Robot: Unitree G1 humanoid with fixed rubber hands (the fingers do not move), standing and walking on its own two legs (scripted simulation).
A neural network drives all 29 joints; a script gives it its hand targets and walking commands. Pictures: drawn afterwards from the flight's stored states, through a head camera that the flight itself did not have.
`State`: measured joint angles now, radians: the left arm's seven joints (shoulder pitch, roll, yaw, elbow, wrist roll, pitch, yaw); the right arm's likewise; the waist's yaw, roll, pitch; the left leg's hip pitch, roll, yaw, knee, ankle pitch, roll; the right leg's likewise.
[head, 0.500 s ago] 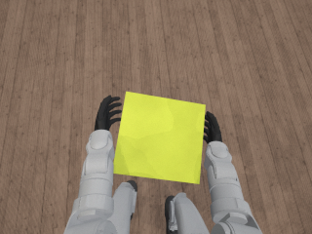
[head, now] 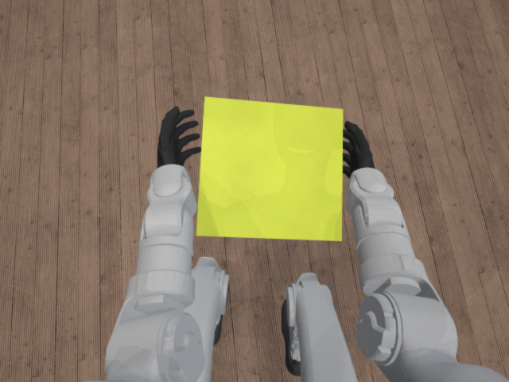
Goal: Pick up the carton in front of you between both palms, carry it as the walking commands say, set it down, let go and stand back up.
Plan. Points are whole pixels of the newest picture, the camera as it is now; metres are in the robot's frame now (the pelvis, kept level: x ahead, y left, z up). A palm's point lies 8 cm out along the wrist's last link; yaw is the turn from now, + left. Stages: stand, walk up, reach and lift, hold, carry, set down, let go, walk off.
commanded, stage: set down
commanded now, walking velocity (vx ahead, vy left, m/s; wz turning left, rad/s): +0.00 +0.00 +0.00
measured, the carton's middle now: (260, 180) +0.43 +0.02 -0.17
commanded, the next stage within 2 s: none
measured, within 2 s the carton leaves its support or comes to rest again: rests again in 1.58 s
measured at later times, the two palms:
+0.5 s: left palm (191, 181) +0.44 +0.16 -0.23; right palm (329, 172) +0.49 -0.13 -0.26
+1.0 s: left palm (188, 175) +0.47 +0.18 -0.31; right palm (310, 172) +0.51 -0.11 -0.35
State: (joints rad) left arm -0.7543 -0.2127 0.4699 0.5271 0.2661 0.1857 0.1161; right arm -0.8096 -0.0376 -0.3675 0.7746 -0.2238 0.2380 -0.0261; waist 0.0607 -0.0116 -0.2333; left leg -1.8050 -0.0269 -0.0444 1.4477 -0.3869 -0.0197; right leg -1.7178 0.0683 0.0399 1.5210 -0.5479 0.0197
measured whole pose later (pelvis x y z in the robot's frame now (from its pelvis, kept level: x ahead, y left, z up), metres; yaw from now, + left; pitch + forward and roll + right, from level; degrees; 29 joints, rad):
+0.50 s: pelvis -0.02 -0.02 -0.12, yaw +0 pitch +47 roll +0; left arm -0.98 -0.13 0.53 0.61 0.18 0.16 0.16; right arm -1.15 -0.19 -0.17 0.97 -0.10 0.24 -0.08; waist 0.09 -0.01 -0.07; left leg -2.22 -0.03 -0.06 1.84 -0.43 -0.06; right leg -2.14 0.10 0.01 1.95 -0.62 0.00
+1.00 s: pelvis -0.03 -0.02 -0.18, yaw +2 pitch +45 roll +3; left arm -1.23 0.03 0.54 0.85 0.04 0.11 0.15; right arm -1.39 -0.28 0.03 1.15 0.01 0.18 -0.13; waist 0.15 0.05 0.10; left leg -2.35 -0.04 -0.05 2.02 -0.45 -0.09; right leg -2.29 0.10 0.02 2.16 -0.65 -0.01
